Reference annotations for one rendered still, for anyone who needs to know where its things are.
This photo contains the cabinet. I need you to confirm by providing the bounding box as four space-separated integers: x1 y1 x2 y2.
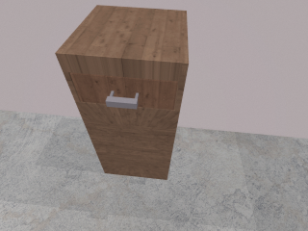
55 5 189 180

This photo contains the handle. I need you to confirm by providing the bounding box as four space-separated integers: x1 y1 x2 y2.
105 90 139 110

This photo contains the drawer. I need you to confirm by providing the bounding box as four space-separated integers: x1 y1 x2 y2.
70 72 178 110

